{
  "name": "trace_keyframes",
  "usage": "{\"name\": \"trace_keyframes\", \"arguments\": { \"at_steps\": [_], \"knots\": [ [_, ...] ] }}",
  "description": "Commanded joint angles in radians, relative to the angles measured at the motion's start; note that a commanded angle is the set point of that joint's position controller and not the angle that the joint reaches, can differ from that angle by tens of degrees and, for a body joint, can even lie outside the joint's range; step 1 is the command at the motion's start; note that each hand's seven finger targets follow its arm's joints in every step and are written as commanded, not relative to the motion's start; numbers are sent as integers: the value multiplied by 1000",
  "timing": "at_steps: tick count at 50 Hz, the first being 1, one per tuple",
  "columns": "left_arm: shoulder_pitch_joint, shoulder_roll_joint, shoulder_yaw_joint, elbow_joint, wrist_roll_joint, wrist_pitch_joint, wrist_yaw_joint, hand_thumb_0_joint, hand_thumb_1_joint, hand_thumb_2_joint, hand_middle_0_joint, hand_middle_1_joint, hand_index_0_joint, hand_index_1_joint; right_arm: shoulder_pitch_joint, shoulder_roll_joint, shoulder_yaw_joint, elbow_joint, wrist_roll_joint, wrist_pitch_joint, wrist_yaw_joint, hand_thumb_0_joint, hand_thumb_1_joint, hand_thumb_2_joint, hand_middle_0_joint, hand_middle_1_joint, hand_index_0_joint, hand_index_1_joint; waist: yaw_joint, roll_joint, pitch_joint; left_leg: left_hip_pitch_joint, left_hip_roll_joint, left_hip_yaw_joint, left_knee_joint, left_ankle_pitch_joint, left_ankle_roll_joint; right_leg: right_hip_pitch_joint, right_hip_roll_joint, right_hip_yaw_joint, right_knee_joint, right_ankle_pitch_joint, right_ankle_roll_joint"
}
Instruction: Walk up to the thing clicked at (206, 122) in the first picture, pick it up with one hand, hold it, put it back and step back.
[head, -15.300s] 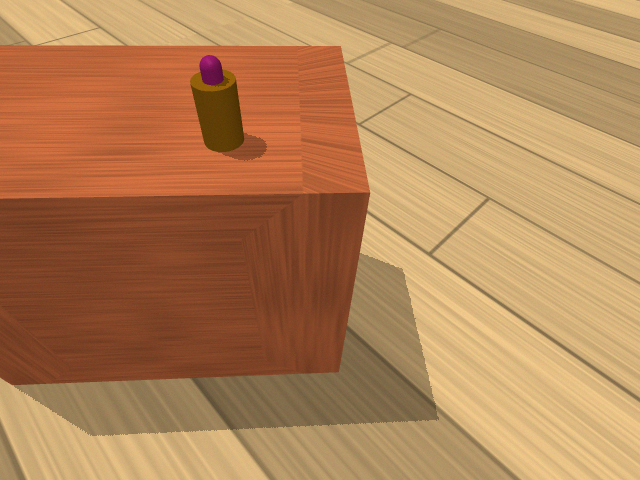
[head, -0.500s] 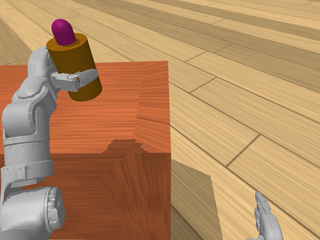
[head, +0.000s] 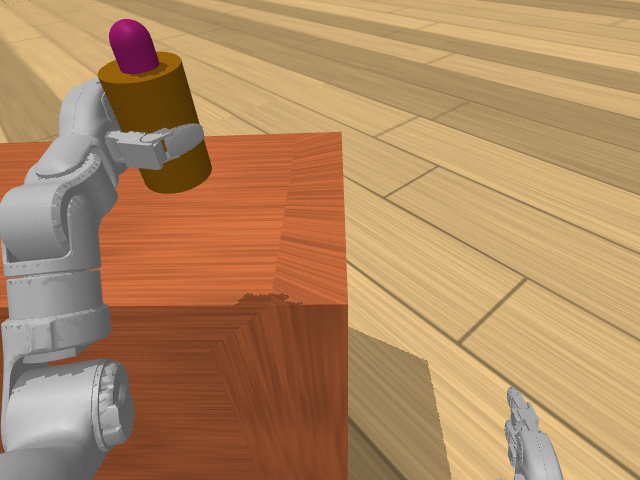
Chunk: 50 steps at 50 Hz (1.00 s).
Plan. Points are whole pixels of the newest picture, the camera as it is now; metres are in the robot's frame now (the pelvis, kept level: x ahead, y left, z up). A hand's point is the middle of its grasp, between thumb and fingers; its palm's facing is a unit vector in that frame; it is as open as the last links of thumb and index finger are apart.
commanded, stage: hold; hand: left
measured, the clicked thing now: (155, 107) +0.37 +0.17 +0.33
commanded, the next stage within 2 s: none
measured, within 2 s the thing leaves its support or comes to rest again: neither
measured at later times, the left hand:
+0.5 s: hand (146, 107) +0.35 +0.17 +0.34, palm faces +0.14 -0.99 +0.00, open 10.4 cm
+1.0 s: hand (144, 105) +0.34 +0.16 +0.34, palm faces +0.15 -0.99 +0.00, open 10.4 cm
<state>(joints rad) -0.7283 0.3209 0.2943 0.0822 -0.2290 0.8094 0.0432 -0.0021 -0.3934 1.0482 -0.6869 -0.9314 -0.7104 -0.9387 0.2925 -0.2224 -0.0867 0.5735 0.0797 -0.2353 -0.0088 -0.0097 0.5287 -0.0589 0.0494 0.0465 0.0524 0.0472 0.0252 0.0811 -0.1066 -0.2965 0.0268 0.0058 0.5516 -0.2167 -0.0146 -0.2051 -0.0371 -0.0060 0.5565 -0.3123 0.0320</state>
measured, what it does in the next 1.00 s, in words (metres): stands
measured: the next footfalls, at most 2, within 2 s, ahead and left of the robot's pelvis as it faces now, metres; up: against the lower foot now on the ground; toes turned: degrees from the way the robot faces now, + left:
none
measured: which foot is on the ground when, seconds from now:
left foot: down 0.00-1.00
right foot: down 0.00-1.00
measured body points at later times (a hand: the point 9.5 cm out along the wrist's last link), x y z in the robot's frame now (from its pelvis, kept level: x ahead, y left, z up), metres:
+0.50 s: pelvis -0.01 +0.00 +0.00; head -0.07 -0.03 +0.44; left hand +0.33 +0.22 +0.34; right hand +0.17 -0.25 -0.06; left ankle +0.05 +0.13 -0.73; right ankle -0.01 -0.14 -0.73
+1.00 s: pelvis -0.01 +0.00 +0.00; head -0.08 -0.03 +0.44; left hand +0.33 +0.22 +0.35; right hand +0.16 -0.25 -0.06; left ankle +0.05 +0.13 -0.73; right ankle -0.01 -0.14 -0.73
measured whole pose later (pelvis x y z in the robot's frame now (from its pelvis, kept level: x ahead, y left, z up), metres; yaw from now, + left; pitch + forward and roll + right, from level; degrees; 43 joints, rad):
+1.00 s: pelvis -0.01 +0.00 +0.00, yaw +0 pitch -3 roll +0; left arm -0.80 0.35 0.30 0.07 -0.26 0.92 0.06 0.00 -0.40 1.05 -0.68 -0.94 -0.71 -0.94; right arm 0.28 -0.23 -0.08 0.60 0.10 -0.27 -0.01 -0.01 0.52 -0.06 0.05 0.05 0.05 0.05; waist 0.03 0.09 -0.12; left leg -0.31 0.03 0.01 0.56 -0.20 -0.01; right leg -0.23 -0.04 0.00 0.58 -0.30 0.03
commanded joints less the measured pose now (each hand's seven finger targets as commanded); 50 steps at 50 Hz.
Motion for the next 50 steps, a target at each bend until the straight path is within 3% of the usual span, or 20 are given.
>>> {"name": "trace_keyframes", "arguments": {
  "at_steps": [1,2,4,6,9,10,14,19,23,28,29,30,31,33,35,36,37,38,40,50],
  "knots": [
    [-583,248,77,-247,-17,-88,3,0,112,1201,-1205,-1328,-1225,-1333,-152,-117,-42,-186,5,-72,-3,0,534,-55,49,50,49,50,-8,-76,-213,197,-23,17,-63,88,20,-78,42,-58,-113,131,-24],
    [-587,238,64,-252,-18,-84,0,0,120,1203,-1206,-1331,-1226,-1337,-154,-94,-16,-179,7,-73,0,0,536,-55,49,50,49,50,0,-54,-200,193,-27,20,-62,98,20,-82,39,-58,-113,140,-25],
    [-572,245,76,-246,-21,-79,-3,0,127,1210,-1199,-1326,-1218,-1333,-158,-116,-42,-178,7,-74,-4,0,540,-55,49,50,49,50,1,-71,-191,185,-24,18,-63,90,18,-84,41,-57,-114,129,-25],
    [-572,235,64,-238,-21,-66,-2,0,123,1210,-1209,-1335,-1229,-1340,-163,-98,-19,-171,8,-78,1,0,537,-55,49,50,49,50,3,-47,-192,193,-24,17,-64,82,15,-94,42,-60,-108,120,-28],
    [-618,261,79,-303,-23,-62,-1,0,138,1217,-1212,-1333,-1231,-1339,-162,-112,-34,-196,9,-79,0,0,540,-55,49,50,49,50,-1,-48,-243,204,-27,23,-55,110,20,-69,38,-55,-111,150,-25],
    [-585,256,75,-236,-20,-47,2,0,118,1215,-1216,-1342,-1236,-1347,-157,-111,-31,-176,10,-79,0,0,535,-56,49,50,49,50,-1,-67,-195,180,-28,23,-56,96,20,-84,40,-56,-112,138,-24],
    [-605,262,81,-272,-29,-39,0,0,130,1240,-1224,-1357,-1243,-1365,-160,-109,-31,-153,12,-82,1,0,540,-55,48,50,49,50,3,-59,-176,168,-29,23,-62,71,21,-93,39,-56,-116,114,-25],
    [-635,255,70,-298,-27,-24,5,0,116,1235,-1221,-1359,-1243,-1364,-170,-108,-32,-174,15,-84,5,0,539,-56,48,50,49,50,6,-33,-218,192,-26,23,-65,83,15,-96,44,-59,-111,116,-30],
    [-613,276,93,-255,-30,-5,5,0,120,1250,-1230,-1376,-1252,-1380,-160,-107,-28,-166,17,-85,6,0,535,-57,49,50,49,50,8,-79,-216,181,-32,27,-53,107,23,-79,38,-53,-111,141,-22],
    [-649,255,63,-210,-27,12,10,0,125,1266,-1239,-1391,-1261,-1395,-167,-113,-31,-159,17,-86,2,0,536,-57,48,50,49,50,-12,-79,-182,178,-29,24,-63,72,21,-110,41,-53,-111,116,-22],
    [-661,261,58,-243,-25,9,10,0,135,1266,-1240,-1389,-1263,-1393,-192,-116,-34,-163,18,-92,1,0,543,-55,48,50,49,50,6,-56,-192,178,-31,23,-68,64,17,-109,42,-55,-112,101,-26],
    [-643,248,56,-181,-27,14,9,0,121,1268,-1255,-1399,-1277,-1405,-163,-117,-33,-154,16,-93,2,0,533,-58,48,50,49,50,-10,-87,-162,166,-24,21,-69,40,19,-114,43,-57,-113,83,-25],
    [-633,245,56,-202,-29,13,8,0,107,1268,-1254,-1403,-1276,-1408,-173,-104,-17,-150,17,-94,4,0,535,-57,48,50,49,50,10,-67,-164,161,-23,14,-76,29,16,-108,43,-60,-110,72,-29],
    [-631,239,43,-230,-32,13,3,0,110,1249,-1244,-1385,-1266,-1389,-173,-105,-18,-171,21,-96,6,0,532,-57,48,50,49,50,3,-45,-176,169,-24,19,-74,35,14,-126,44,-60,-109,76,-31],
    [-618,247,58,-226,-37,14,0,0,138,1262,-1258,-1392,-1278,-1398,-156,-112,-27,-175,22,-94,6,0,534,-58,48,50,49,50,-3,-69,-182,170,-26,23,-66,49,19,-110,42,-55,-114,89,-27],
    [-618,252,67,-244,-40,15,0,0,129,1259,-1247,-1389,-1270,-1393,-169,-104,-16,-170,22,-95,8,0,538,-56,48,50,49,50,13,-58,-184,162,-28,24,-65,56,18,-100,43,-57,-111,92,-28],
    [-621,255,64,-248,-34,15,1,0,124,1255,-1245,-1389,-1269,-1392,-171,-115,-29,-185,20,-94,9,0,536,-57,48,50,49,50,1,-65,-204,175,-25,23,-68,51,17,-104,45,-55,-110,88,-29],
    [-657,272,67,-326,-32,9,9,0,124,1260,-1246,-1391,-1269,-1395,-186,-105,-23,-181,22,-92,10,0,535,-57,48,50,49,50,22,-13,-222,176,-28,24,-71,60,13,-97,43,-57,-107,90,-35],
    [-639,298,108,-264,-40,14,14,0,139,1275,-1252,-1404,-1275,-1408,-173,-119,-38,-171,22,-92,5,0,534,-58,48,50,49,50,8,-77,-201,163,-30,25,-63,47,22,-92,43,-53,-117,84,-24],
    [-636,253,55,-233,-33,7,17,0,145,1276,-1259,-1406,-1282,-1409,-179,-104,-20,-167,21,-101,-4,0,535,-58,48,50,49,50,8,-74,-177,148,-32,30,-66,21,20,-111,39,-50,-114,59,-26]
  ]
}}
